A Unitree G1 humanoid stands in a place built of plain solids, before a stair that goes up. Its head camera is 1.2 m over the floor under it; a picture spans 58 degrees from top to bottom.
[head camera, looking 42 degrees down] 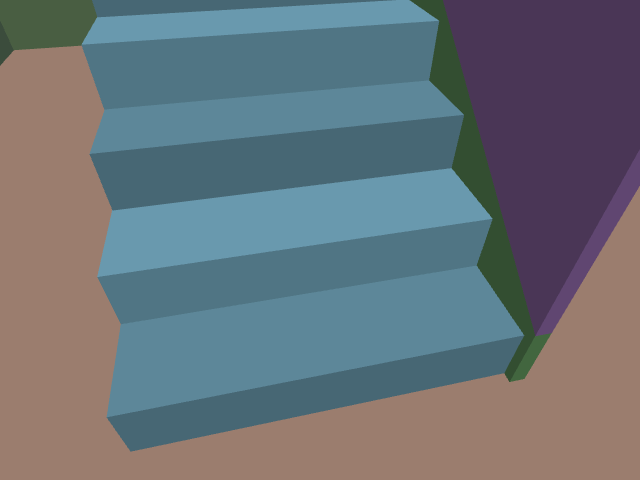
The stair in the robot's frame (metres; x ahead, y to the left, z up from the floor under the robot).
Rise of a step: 0.20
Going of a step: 0.28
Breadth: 1.11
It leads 12 degrees to the left of straight ahead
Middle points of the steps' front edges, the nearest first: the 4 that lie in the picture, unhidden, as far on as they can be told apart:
0.60 -0.03 0.20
0.87 0.03 0.39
1.14 0.09 0.59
1.42 0.15 0.79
